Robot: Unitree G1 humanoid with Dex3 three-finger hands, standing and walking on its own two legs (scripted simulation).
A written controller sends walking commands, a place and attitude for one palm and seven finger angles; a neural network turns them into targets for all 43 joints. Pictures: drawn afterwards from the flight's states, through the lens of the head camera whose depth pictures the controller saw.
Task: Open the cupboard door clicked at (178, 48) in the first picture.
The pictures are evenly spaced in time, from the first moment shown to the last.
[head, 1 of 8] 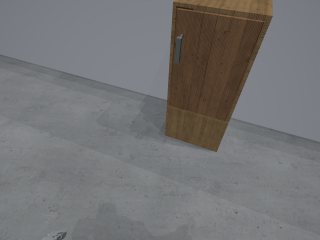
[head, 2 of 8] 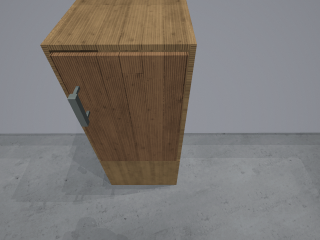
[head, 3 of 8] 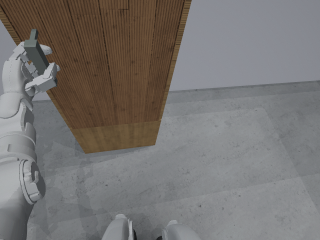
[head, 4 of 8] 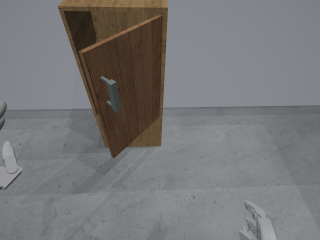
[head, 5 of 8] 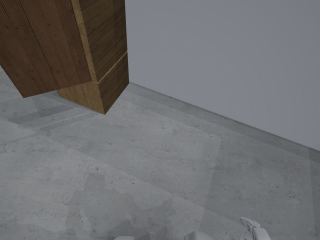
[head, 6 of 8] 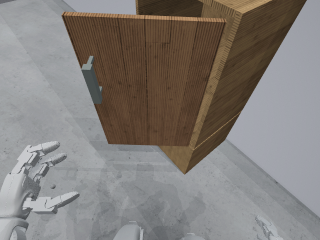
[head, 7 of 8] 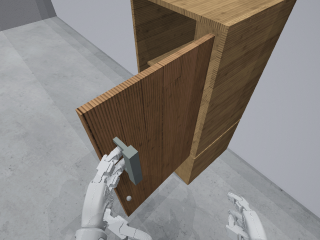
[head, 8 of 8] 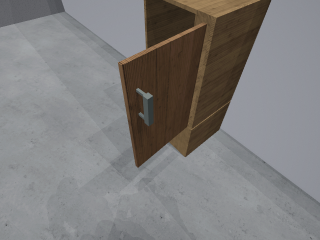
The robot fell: no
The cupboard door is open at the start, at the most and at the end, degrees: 0 95 94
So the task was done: yes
